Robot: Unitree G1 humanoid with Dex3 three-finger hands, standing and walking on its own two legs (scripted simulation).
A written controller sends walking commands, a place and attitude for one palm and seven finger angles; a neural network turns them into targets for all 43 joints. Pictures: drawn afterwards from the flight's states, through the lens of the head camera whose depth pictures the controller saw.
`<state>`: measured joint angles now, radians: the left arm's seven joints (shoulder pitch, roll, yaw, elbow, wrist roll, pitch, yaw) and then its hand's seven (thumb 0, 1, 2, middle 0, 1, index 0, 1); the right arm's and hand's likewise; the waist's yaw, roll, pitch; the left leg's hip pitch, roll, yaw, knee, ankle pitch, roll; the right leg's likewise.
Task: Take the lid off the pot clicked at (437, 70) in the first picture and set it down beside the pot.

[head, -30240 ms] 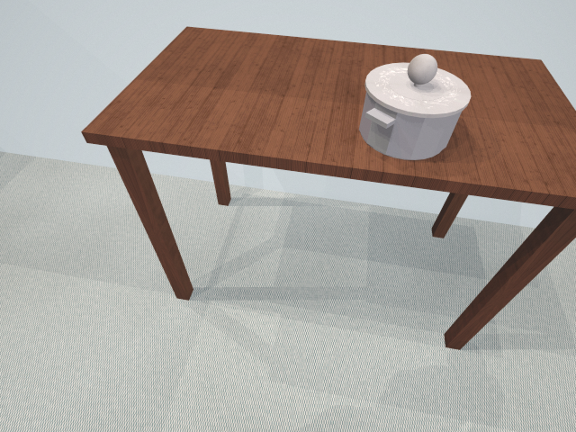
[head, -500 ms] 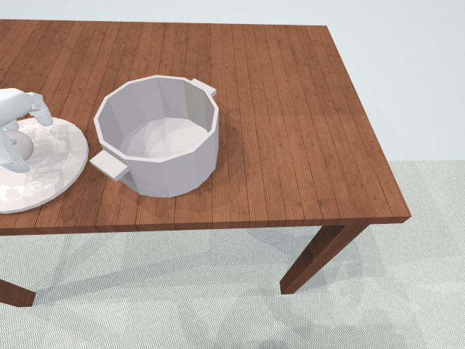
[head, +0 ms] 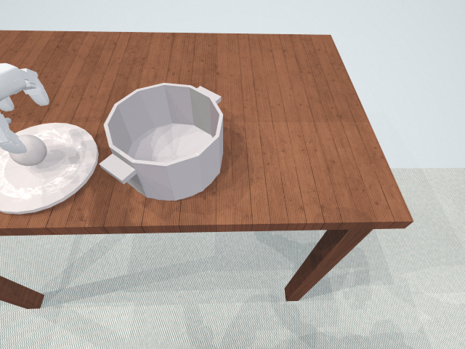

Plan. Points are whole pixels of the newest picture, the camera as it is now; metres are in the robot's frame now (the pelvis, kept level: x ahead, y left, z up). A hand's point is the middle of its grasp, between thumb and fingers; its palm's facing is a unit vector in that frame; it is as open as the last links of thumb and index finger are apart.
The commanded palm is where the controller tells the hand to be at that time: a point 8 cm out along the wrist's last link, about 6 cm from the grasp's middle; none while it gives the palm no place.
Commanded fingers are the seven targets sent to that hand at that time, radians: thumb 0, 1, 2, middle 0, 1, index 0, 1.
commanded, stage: raise the empty hand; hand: left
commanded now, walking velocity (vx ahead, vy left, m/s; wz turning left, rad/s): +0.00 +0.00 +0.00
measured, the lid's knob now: (28, 150) +0.44 +0.36 +0.08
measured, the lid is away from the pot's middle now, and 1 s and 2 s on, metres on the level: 0.25 0.25 0.25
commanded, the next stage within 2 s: draw the hand back to the body in 0.72 s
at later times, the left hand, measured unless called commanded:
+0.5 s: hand out of the picture +0.43 +0.34 +0.22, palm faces -0.29 -0.08 -0.95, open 11.0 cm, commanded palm +0.43 +0.34 +0.28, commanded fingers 0.00 -0.03 0.69 -0.36 -0.83 -0.36 -0.83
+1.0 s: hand out of the picture +0.43 +0.33 +0.23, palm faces -0.25 -0.07 -0.97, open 11.0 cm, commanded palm +0.40 +0.33 +0.29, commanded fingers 0.00 -0.03 0.69 -0.36 -0.83 -0.36 -0.83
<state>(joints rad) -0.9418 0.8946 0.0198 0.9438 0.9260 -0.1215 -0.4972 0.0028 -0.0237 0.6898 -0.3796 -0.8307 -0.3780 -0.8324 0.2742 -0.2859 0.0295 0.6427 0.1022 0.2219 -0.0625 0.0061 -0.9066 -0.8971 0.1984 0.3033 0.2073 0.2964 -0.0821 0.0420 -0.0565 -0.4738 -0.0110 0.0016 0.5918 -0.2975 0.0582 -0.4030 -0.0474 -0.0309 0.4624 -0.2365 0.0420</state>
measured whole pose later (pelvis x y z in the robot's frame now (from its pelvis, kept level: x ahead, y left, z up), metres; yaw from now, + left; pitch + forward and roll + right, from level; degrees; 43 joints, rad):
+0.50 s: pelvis +0.00 -0.01 +0.01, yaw +1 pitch +9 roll -2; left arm -1.02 0.92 -0.02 0.87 0.91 -0.03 -0.55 0.00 -0.03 0.69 -0.38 -0.83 -0.38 -0.83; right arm 0.26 -0.30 0.03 0.65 0.11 0.21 -0.05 0.01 -0.91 -0.90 0.20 0.30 0.21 0.30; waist -0.07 0.05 -0.05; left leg -0.41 -0.02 -0.01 0.53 -0.26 0.05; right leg -0.35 -0.05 -0.04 0.41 -0.21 0.04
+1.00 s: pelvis +0.00 -0.02 +0.01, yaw +0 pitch +8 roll -1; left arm -0.95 0.95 0.04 0.79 0.92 0.01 -0.57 0.00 -0.03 0.69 -0.38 -0.83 -0.38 -0.83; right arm 0.28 -0.31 0.02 0.63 0.11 0.21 -0.04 0.01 -0.91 -0.90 0.20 0.30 0.21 0.30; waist -0.08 0.06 -0.04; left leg -0.37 0.00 0.00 0.49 -0.25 0.03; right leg -0.33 -0.04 -0.03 0.40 -0.21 0.04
